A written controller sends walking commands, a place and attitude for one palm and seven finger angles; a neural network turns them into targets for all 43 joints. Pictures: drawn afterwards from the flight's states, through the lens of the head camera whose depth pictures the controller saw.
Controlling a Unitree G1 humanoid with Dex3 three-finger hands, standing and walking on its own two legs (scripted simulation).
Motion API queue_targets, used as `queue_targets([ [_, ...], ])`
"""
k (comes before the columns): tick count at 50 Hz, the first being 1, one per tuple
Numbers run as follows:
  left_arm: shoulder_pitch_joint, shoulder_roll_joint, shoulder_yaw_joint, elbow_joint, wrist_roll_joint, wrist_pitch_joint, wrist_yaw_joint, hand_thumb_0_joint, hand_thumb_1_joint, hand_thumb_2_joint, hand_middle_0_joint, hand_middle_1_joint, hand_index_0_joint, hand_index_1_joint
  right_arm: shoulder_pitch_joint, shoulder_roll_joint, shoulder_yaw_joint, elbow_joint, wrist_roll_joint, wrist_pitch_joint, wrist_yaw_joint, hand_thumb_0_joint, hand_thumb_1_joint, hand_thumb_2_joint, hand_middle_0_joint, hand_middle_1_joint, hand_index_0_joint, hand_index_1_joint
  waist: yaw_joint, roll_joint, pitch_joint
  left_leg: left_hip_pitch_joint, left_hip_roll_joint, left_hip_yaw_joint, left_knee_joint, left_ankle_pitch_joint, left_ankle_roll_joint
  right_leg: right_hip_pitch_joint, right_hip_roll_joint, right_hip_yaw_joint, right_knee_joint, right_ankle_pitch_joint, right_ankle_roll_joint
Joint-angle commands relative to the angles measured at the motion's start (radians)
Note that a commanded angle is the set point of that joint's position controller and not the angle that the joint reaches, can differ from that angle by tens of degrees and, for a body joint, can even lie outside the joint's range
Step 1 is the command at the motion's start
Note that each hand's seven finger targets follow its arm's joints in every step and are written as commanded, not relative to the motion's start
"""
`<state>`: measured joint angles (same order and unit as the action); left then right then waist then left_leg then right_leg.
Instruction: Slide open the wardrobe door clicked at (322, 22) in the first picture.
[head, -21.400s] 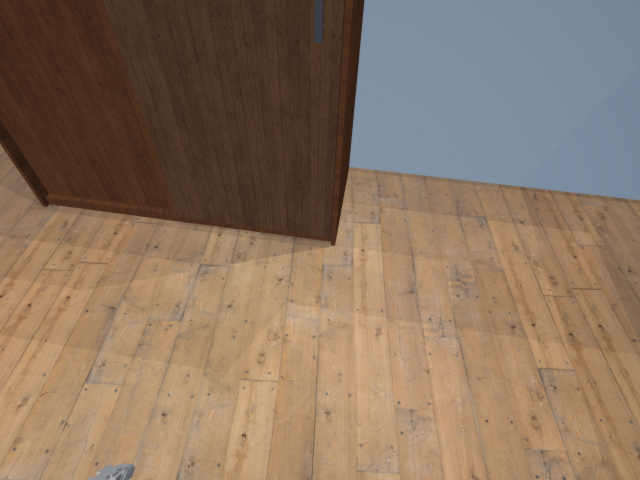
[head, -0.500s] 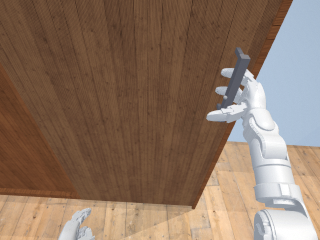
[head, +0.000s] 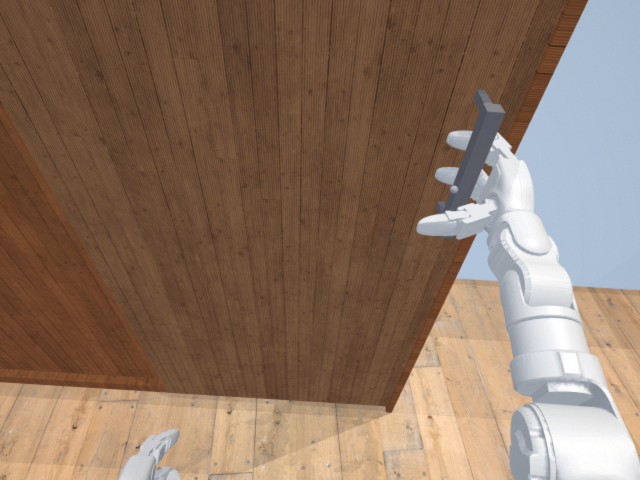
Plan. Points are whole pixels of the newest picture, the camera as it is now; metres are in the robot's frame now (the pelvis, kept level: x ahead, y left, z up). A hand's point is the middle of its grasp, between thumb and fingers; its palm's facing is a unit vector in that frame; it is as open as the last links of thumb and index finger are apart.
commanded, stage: slide the fingers in behind the handle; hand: right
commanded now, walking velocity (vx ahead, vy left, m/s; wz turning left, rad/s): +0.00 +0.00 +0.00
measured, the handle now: (462, 169) +0.48 -0.15 +0.18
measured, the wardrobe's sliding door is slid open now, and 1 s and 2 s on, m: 0.00 0.00 0.00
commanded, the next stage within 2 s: grip the handle and tug to test in 0.02 s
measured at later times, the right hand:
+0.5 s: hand (455, 186) +0.42 -0.12 +0.19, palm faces -0.01 +1.00 +0.02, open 10.6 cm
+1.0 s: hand (455, 185) +0.42 -0.12 +0.19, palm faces +0.01 +1.00 +0.01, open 5.4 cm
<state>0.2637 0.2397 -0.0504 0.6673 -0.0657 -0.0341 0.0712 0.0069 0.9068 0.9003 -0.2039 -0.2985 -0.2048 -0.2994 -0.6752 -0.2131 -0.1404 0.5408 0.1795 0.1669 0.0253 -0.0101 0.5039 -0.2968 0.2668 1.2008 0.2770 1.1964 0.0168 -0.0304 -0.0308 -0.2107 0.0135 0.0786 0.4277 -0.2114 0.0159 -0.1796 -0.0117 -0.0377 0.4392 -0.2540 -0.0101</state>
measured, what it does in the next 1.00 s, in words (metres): stands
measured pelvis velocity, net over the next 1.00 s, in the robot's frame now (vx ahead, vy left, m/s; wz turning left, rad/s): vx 0.01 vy -0.01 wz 0.00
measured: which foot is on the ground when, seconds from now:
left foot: down 0.00-1.00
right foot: down 0.00-1.00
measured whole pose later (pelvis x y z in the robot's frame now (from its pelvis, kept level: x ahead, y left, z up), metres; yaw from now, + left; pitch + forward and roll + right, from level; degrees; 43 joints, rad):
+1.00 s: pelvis +0.01 -0.01 +0.00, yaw +0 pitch +0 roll +0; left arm 0.25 0.23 -0.05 0.65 -0.06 0.00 0.06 0.01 0.91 0.90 -0.20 -0.30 -0.20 -0.30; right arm -0.65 -0.19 -0.13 0.46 0.16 0.22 0.00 0.01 -0.75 -0.82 0.40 1.40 0.40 1.39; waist 0.01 -0.03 -0.04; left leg -0.20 0.02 0.07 0.42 -0.22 0.01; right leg -0.17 -0.01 -0.04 0.43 -0.27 -0.02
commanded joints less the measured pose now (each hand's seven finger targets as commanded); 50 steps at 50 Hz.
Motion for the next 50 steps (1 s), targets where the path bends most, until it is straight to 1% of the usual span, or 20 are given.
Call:
queue_targets([
  [1,-0.092,0.115,0.044,-0.155,-0.003,-0.052,0.006,0.0,0.9,0.9,-0.2,-0.3,-0.2,-0.3,-0.508,-0.134,-0.024,-0.245,0.008,-0.085,0.021,0.0,0.5,-0.3,0.3,1.2,0.3,1.2,0.005,0.048,-0.272,0.092,-0.019,-0.042,-0.045,0.211,0.013,0.069,0.012,0.032,-0.043,0.204,-0.029],
  [4,-0.091,0.115,0.043,-0.153,-0.004,-0.05,0.009,0.0,0.9,0.9,-0.2,-0.3,-0.2,-0.3,-0.542,-0.131,-0.017,-0.229,0.006,-0.077,0.022,0.0,0.5,-0.3,0.3,1.2,0.3,1.2,0.017,0.051,-0.244,0.071,-0.019,-0.044,-0.053,0.187,0.01,0.06,0.013,0.03,-0.049,0.175,-0.03],
  [5,-0.088,0.12,0.048,-0.155,-0.003,-0.05,0.009,0.0,0.9,0.9,-0.2,-0.3,-0.2,-0.3,-0.512,-0.176,-0.06,-0.228,0.004,-0.081,0.018,0.0,0.5,-0.3,0.3,1.2,0.3,1.2,0.003,0.056,-0.263,0.087,-0.02,-0.042,-0.048,0.193,0.013,0.063,0.011,0.034,-0.046,0.193,-0.03],
  [6,-0.093,0.116,0.045,-0.158,-0.004,-0.048,0.009,0.0,0.9,0.9,-0.2,-0.3,-0.2,-0.3,-0.509,-0.151,-0.039,-0.237,0.004,-0.081,0.02,0.0,0.5,-0.3,0.3,1.2,0.3,1.2,0.006,0.055,-0.269,0.094,-0.018,-0.043,-0.045,0.214,0.012,0.067,0.011,0.029,-0.045,0.21,-0.03],
  [9,-0.092,0.11,0.046,-0.162,-0.003,-0.049,0.003,0.0,0.9,0.9,-0.2,-0.3,-0.2,-0.3,-0.496,-0.114,-0.014,-0.258,0.002,-0.078,0.02,0.0,0.36,-0.36,0.315,1.22,0.315,1.22,0.005,0.025,-0.286,0.093,-0.02,-0.039,-0.035,0.255,0.016,0.087,0.01,0.027,-0.04,0.247,-0.024],
  [11,-0.091,0.117,0.049,-0.168,-0.003,-0.043,0.001,0.0,0.9,0.9,-0.2,-0.3,-0.2,-0.3,-0.452,-0.136,-0.039,-0.262,0.006,-0.073,0.019,0.0,0.267,-0.4,0.325,1.233,0.325,1.233,-0.005,0.066,-0.298,0.119,-0.02,-0.037,-0.03,0.285,0.014,0.079,0.009,0.025,-0.037,0.273,-0.026],
  [15,-0.097,0.117,0.051,-0.174,-0.001,-0.038,-0.001,0.0,0.9,0.9,-0.2,-0.3,-0.2,-0.3,-0.451,-0.138,-0.039,-0.298,0.002,-0.063,0.017,0.0,0.08,-0.48,0.345,1.26,0.345,1.26,-0.007,0.064,-0.296,0.117,-0.022,-0.036,-0.03,0.29,0.014,0.087,0.009,0.025,-0.035,0.283,-0.026],
  [17,-0.103,0.112,0.048,-0.175,-0.003,-0.035,0.0,0.0,0.9,0.9,-0.2,-0.3,-0.2,-0.3,-0.459,-0.099,-0.007,-0.298,0.001,-0.05,0.018,0.0,-0.013,-0.52,0.355,1.273,0.355,1.273,0.004,0.043,-0.274,0.092,-0.022,-0.035,-0.032,0.278,0.014,0.092,0.008,0.025,-0.037,0.271,-0.025],
  [22,-0.102,0.114,0.049,-0.171,0.001,-0.026,0.002,0.0,0.9,0.9,-0.2,-0.3,-0.2,-0.3,-0.454,-0.128,-0.033,-0.305,-0.001,-0.031,0.01,0.0,-0.247,-0.62,0.38,1.307,0.38,1.307,0.0,0.043,-0.279,0.101,-0.021,-0.038,-0.034,0.291,0.015,0.092,0.007,0.024,-0.036,0.285,-0.024],
  [27,-0.104,0.111,0.047,-0.174,-0.001,-0.018,0.004,0.0,0.9,0.9,-0.2,-0.3,-0.2,-0.3,-0.46,-0.094,-0.004,-0.3,-0.001,-0.019,0.007,0.0,-0.48,-0.72,0.405,1.34,0.405,1.34,0.005,0.051,-0.265,0.087,-0.023,-0.033,-0.036,0.268,0.016,0.093,0.006,0.032,-0.038,0.278,-0.021],
  [30,-0.104,0.114,0.052,-0.174,0.002,-0.017,0.002,0.0,0.9,0.9,-0.2,-0.3,-0.2,-0.3,-0.449,-0.103,-0.013,-0.324,-0.002,-0.021,0.005,0.0,-0.62,-0.78,0.42,1.36,0.42,1.36,0.0,0.045,-0.303,0.1,-0.024,-0.033,-0.028,0.303,0.017,0.116,0.005,0.028,-0.027,0.32,-0.021],
  [32,-0.099,0.11,0.047,-0.168,0.001,-0.015,0.003,0.0,0.9,0.9,-0.2,-0.3,-0.2,-0.3,-0.481,-0.069,0.021,-0.308,-0.003,-0.015,0.006,0.0,-0.713,-0.82,0.43,1.373,0.43,1.373,0.015,0.051,-0.273,0.08,-0.024,-0.028,-0.029,0.292,0.017,0.107,0.004,0.035,-0.031,0.308,-0.018],
  [36,-0.099,0.11,0.049,-0.164,0.003,-0.016,0.005,0.0,0.9,0.9,-0.2,-0.3,-0.2,-0.3,-0.5,-0.066,0.022,-0.308,-0.005,-0.018,0.0,0.0,-0.9,-0.9,0.45,1.4,0.45,1.4,0.015,0.037,-0.274,0.071,-0.023,-0.028,-0.033,0.272,0.017,0.117,0.004,0.038,-0.033,0.3,-0.018],
  [38,-0.101,0.105,0.049,-0.168,0.003,-0.019,0.001,0.0,0.9,0.9,-0.2,-0.3,-0.2,-0.3,-0.483,-0.043,0.037,-0.322,-0.005,-0.02,-0.001,0.0,-0.9,-0.9,0.45,1.4,0.45,1.4,0.009,0.026,-0.296,0.079,-0.024,-0.026,-0.024,0.294,0.021,0.129,0.004,0.04,-0.028,0.327,-0.015],
  [39,-0.097,0.106,0.047,-0.164,0.004,-0.02,0.001,0.0,0.9,0.9,-0.2,-0.3,-0.2,-0.3,-0.486,-0.03,0.047,-0.309,-0.002,-0.019,0.001,0.0,-0.9,-0.9,0.45,1.4,0.45,1.4,0.015,0.057,-0.285,0.073,-0.026,-0.023,-0.026,0.293,0.019,0.125,0.004,0.042,-0.027,0.323,-0.016],
  [40,-0.095,0.114,0.051,-0.161,0.004,-0.016,0.003,0.0,0.9,0.9,-0.2,-0.3,-0.2,-0.3,-0.468,-0.07,0.016,-0.287,-0.003,-0.02,-0.001,0.0,-0.9,-0.9,0.45,1.4,0.45,1.4,0.011,0.076,-0.277,0.077,-0.027,-0.024,-0.03,0.286,0.017,0.117,0.001,0.039,-0.027,0.315,-0.019],
  [44,-0.101,0.105,0.048,-0.165,0.004,-0.019,0.001,0.0,0.9,0.9,-0.2,-0.3,-0.2,-0.3,-0.483,-0.041,0.042,-0.328,-0.006,-0.024,0.006,0.0,-0.9,-0.9,0.45,1.4,0.45,1.4,0.01,0.028,-0.294,0.086,-0.024,-0.026,-0.021,0.315,0.021,0.13,0.005,0.038,-0.026,0.343,-0.016],
  [46,-0.102,0.11,0.05,-0.169,0.004,-0.018,-0.001,0.0,0.9,0.9,-0.2,-0.3,-0.2,-0.3,-0.46,-0.072,0.015,-0.34,-0.005,-0.028,0.003,0.0,-0.9,-0.9,0.45,1.4,0.45,1.4,0.0,0.046,-0.311,0.107,-0.024,-0.024,-0.02,0.324,0.021,0.127,0.004,0.038,-0.026,0.355,-0.016],
  [49,-0.105,0.105,0.047,-0.163,0.003,-0.019,0.001,0.0,0.9,0.9,-0.2,-0.3,-0.2,-0.3,-0.48,-0.034,0.045,-0.315,-0.003,-0.02,0.005,0.0,-0.9,-0.9,0.45,1.4,0.45,1.4,0.014,0.046,-0.265,0.072,-0.026,-0.023,-0.03,0.293,0.018,0.12,0.004,0.037,-0.03,0.315,-0.016],
  [50,-0.1,0.113,0.05,-0.162,0.004,-0.017,0.003,0.0,0.9,0.9,-0.2,-0.3,-0.2,-0.3,-0.47,-0.057,0.029,-0.3,-0.002,-0.021,0.004,0.0,-0.9,-0.9,0.45,1.4,0.45,1.4,0.012,0.076,-0.258,0.078,-0.027,-0.022,-0.035,0.276,0.018,0.111,0.002,0.042,-0.034,0.304,-0.018],
])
